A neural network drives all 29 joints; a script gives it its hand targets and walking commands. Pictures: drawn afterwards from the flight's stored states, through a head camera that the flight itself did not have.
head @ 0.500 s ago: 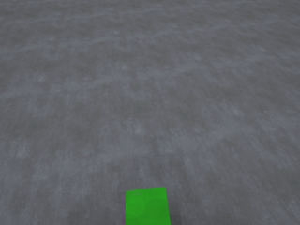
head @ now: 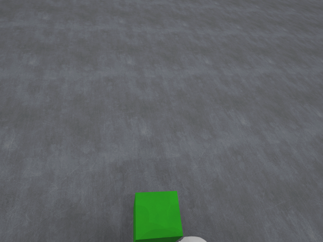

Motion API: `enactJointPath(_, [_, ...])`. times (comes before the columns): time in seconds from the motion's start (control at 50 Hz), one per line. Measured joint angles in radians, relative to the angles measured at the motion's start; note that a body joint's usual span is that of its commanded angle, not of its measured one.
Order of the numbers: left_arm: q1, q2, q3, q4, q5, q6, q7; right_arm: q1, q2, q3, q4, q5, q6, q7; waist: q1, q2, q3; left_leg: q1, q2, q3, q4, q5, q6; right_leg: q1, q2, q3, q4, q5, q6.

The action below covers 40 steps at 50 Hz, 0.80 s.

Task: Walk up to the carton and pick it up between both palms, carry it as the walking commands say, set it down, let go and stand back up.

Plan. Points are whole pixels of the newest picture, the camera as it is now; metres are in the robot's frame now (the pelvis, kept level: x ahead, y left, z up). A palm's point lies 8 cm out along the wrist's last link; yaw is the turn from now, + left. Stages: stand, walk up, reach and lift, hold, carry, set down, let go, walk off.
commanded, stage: walk up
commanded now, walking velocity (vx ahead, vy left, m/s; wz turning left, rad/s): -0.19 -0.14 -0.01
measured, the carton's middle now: (154, 219) +0.32 -0.06 -0.64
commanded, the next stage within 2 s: none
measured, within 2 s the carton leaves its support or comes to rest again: neither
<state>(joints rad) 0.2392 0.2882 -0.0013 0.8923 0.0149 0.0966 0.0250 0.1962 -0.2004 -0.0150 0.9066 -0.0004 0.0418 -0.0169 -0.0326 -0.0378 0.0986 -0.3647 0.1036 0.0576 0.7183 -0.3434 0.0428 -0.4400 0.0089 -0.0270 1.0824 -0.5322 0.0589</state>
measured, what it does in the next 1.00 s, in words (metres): steps on the spot: right foot, then left foot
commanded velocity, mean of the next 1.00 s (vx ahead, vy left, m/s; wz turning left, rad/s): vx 0.04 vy -0.07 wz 0.00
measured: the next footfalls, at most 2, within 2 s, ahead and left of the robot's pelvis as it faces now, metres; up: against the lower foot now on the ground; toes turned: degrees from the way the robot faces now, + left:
right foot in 0.44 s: -0.11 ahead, -0.13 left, +0.00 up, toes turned -2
left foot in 0.86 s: -0.13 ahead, +0.08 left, +0.00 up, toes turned +1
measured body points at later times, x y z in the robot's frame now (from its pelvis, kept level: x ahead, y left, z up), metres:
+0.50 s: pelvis -0.11 -0.02 +0.00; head -0.11 -0.06 +0.45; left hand -0.06 +0.24 -0.13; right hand -0.03 -0.26 -0.16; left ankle +0.02 +0.07 -0.72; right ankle -0.15 -0.13 -0.73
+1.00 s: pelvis -0.07 -0.04 +0.01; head -0.06 +0.00 +0.45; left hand -0.01 +0.19 -0.16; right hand -0.11 -0.29 -0.12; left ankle -0.17 +0.08 -0.73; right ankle -0.11 -0.16 -0.69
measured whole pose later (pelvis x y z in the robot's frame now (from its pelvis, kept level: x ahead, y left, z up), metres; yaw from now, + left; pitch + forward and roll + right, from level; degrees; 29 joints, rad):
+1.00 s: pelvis -0.07 -0.04 +0.01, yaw -2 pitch +0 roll -2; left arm 0.29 0.22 0.00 0.91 0.01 0.02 -0.02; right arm 0.44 -0.20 -0.02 0.91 0.00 -0.03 -0.03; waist -0.03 -0.04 0.01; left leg -0.08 0.06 0.05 0.50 -0.43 0.00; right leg -0.37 0.01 -0.04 0.88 -0.42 -0.02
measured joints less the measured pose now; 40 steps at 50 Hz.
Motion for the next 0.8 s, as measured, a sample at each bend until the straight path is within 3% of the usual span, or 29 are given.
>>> enactJointPath(0.12, [0.000, 0.031, 0.000, 0.000, 0.000, 0.018, -0.017, 0.061, 0.000, 0.000, 0.000, 0.000, -0.012, -0.011, 0.001, -0.018, 0.000, -0.013, 0.026, 0.001, -0.047, 0.056, 0.001, 0.000, 0.004, 0.001, 0.141, 0.101, 0.000])
enactJointPath(0.26, [0.001, 0.034, 0.000, -0.001, 0.000, 0.021, -0.027, 0.082, 0.000, 0.000, 0.000, 0.000, -0.015, -0.013, 0.001, -0.004, -0.001, -0.041, 0.026, 0.002, -0.069, 0.117, 0.004, 0.037, 0.004, 0.002, 0.137, 0.188, 0.000])
enactJointPath(0.42, [0.019, -0.013, -0.001, -0.001, 0.000, 0.021, -0.031, 0.024, -0.008, 0.000, -0.001, 0.000, 0.014, -0.010, 0.003, 0.062, -0.019, -0.041, -0.050, 0.037, -0.090, 0.183, 0.004, 0.298, 0.007, -0.005, -0.381, 0.068, -0.008])
enactJointPath(0.46, [0.030, -0.038, -0.001, 0.013, 0.000, 0.021, -0.024, -0.006, -0.015, -0.003, 0.000, 0.000, 0.027, -0.007, 0.002, 0.101, -0.015, -0.042, -0.055, 0.052, -0.089, 0.180, 0.004, 0.333, 0.013, -0.009, -0.470, 0.090, -0.068])
enactJointPath(0.5, [0.050, -0.069, 0.000, 0.018, 0.000, 0.020, -0.020, 0.005, -0.017, -0.004, 0.000, 0.000, 0.037, 0.000, 0.003, 0.131, -0.038, -0.042, -0.077, 0.038, -0.079, 0.042, 0.000, 0.333, 0.002, -0.012, -0.494, 0.121, -0.085])
enactJointPath(0.54, [0.058, -0.079, 0.000, 0.018, 0.000, 0.015, -0.016, 0.027, -0.013, -0.004, 0.000, 0.000, 0.039, 0.012, 0.003, 0.120, -0.065, -0.049, -0.113, 0.025, -0.020, -0.037, -0.005, 0.332, -0.027, -0.011, -0.541, 0.155, -0.087])
enactJointPath(0.58, [0.058, -0.081, 0.000, 0.017, 0.000, -0.009, -0.009, 0.048, -0.013, -0.004, 0.000, 0.000, 0.039, 0.023, 0.002, 0.104, -0.084, -0.044, -0.122, 0.021, 0.032, -0.033, -0.005, 0.327, -0.041, -0.012, -0.593, 0.193, -0.087])
enactJointPath(0.8, [0.063, -0.110, 0.000, 0.018, 0.000, -0.075, 0.002, 0.085, -0.013, -0.004, 0.005, 0.000, -0.012, 0.022, 0.001, 0.032, -0.085, 0.158, -0.115, -0.001, -0.042, -0.105, -0.021, 0.299, 0.000, -0.013, -0.667, 0.244, -0.102])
